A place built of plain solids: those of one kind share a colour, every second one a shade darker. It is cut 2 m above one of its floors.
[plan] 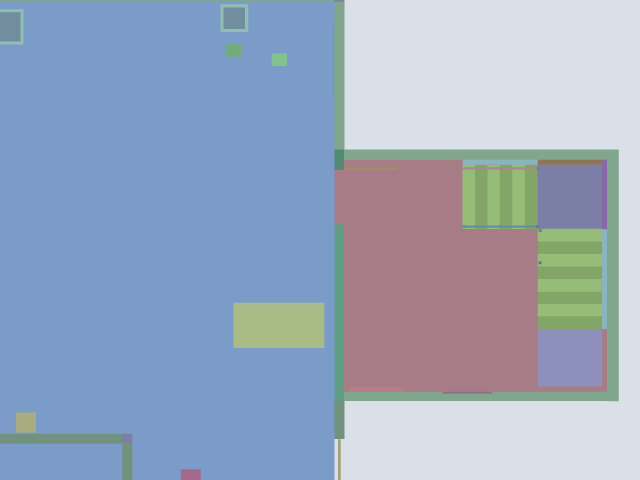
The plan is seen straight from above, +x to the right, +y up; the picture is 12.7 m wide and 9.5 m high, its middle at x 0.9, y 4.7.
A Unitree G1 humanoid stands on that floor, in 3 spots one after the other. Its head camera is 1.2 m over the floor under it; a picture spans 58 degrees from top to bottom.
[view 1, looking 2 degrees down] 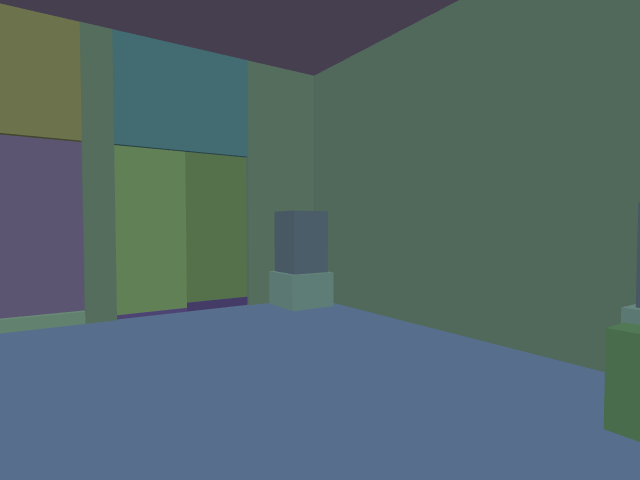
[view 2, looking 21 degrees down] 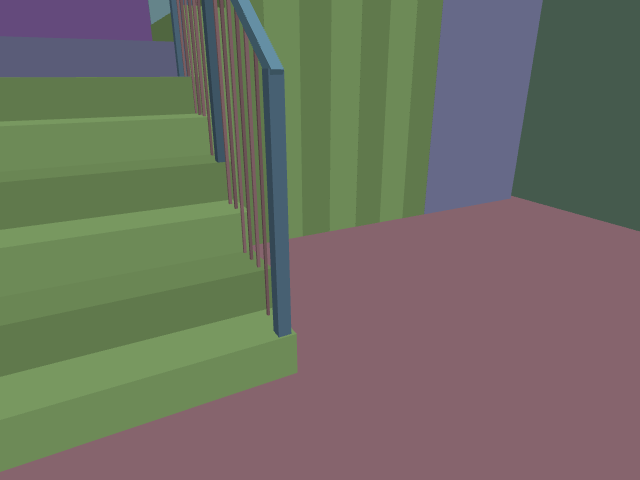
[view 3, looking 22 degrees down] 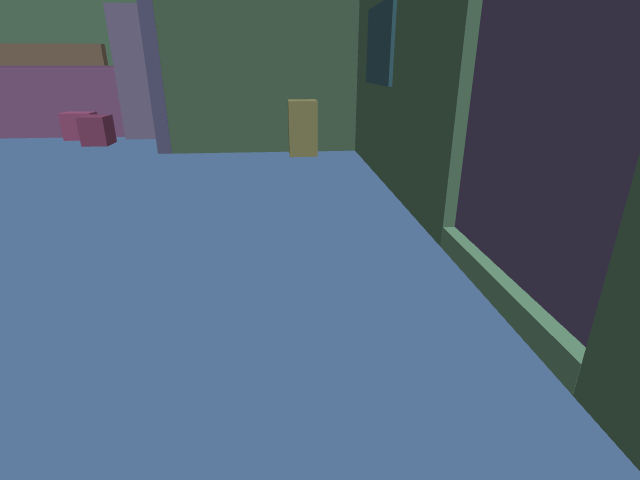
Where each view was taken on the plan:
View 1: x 0.18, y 5.55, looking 146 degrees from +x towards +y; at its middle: lobby_planter_plant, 6.29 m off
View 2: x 2.33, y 5.55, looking -28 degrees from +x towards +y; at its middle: floor_slab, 3.35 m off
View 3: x -4.62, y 7.36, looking -95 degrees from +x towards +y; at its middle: lobby_floor_slab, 3.20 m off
